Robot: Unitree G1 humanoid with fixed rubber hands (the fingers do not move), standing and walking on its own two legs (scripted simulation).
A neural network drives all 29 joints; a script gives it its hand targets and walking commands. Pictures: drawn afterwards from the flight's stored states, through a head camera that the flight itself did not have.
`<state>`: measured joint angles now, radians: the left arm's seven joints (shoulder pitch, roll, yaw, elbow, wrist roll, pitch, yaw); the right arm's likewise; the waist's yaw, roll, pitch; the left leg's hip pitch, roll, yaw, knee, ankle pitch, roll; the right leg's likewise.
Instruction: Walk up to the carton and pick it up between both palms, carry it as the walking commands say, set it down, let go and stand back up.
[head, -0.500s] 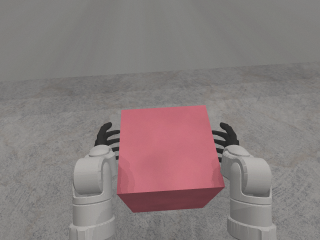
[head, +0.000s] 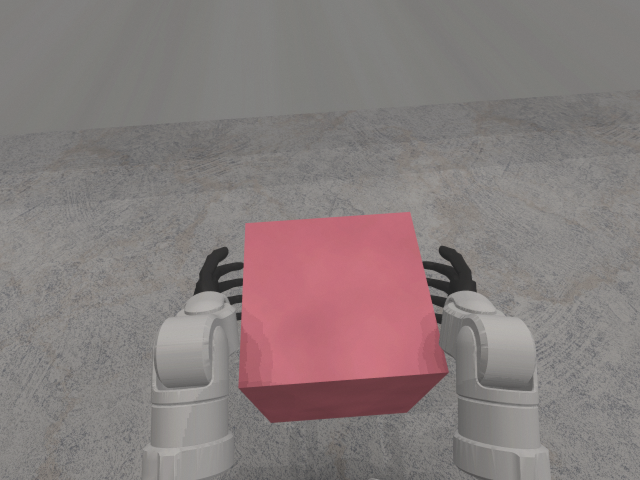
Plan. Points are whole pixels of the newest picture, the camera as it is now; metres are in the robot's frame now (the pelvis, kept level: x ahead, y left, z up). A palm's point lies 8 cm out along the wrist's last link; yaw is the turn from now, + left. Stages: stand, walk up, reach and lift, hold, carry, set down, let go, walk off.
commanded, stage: carry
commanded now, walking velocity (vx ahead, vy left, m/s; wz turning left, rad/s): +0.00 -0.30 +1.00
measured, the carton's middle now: (334, 327) +0.32 +0.01 +0.00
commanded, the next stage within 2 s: none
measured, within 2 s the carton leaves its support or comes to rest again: neither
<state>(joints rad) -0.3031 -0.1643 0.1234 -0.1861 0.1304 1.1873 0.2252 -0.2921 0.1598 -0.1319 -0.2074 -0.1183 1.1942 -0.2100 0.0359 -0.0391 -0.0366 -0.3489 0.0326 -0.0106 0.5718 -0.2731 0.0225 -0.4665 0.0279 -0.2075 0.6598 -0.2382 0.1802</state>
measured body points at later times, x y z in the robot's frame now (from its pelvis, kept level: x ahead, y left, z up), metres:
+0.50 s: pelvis +0.05 -0.06 -0.02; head +0.10 -0.03 +0.42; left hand +0.31 +0.16 +0.04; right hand +0.38 -0.12 +0.05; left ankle +0.00 +0.06 -0.73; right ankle -0.01 -0.15 -0.65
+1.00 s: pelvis +0.14 -0.10 -0.03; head +0.19 -0.06 +0.42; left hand +0.30 +0.21 +0.06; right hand +0.48 -0.02 +0.07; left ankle +0.06 -0.04 -0.73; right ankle +0.12 -0.20 -0.72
